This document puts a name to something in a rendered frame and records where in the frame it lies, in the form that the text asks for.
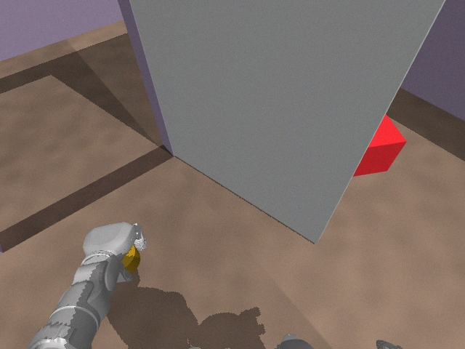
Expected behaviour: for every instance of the left robot arm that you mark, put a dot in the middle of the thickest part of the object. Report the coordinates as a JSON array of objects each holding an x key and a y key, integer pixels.
[{"x": 76, "y": 320}]

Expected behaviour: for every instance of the left robot hand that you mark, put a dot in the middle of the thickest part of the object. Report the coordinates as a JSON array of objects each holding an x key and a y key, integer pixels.
[{"x": 117, "y": 238}]

